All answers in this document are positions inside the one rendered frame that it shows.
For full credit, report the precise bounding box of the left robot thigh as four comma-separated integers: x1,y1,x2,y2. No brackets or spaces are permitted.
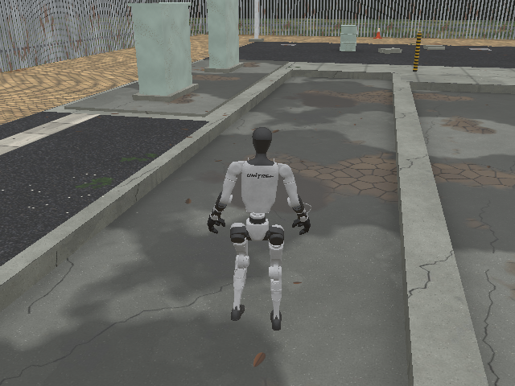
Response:
230,223,249,269

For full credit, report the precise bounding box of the robot left upper arm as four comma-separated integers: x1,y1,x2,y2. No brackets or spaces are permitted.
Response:
219,161,244,204

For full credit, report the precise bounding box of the left robot forearm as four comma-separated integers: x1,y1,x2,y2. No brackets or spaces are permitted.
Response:
210,192,227,220

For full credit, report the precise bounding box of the robot left hand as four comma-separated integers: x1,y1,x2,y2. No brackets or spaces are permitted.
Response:
207,215,225,234

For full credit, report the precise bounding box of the robot right foot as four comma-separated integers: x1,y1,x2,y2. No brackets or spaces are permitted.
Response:
270,310,282,331

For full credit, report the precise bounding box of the robot right upper arm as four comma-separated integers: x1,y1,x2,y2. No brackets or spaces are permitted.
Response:
278,163,300,207

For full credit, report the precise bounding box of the right robot forearm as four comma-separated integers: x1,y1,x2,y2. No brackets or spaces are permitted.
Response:
293,195,308,222

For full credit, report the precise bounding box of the robot right hand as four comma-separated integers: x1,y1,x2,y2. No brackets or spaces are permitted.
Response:
292,217,311,235

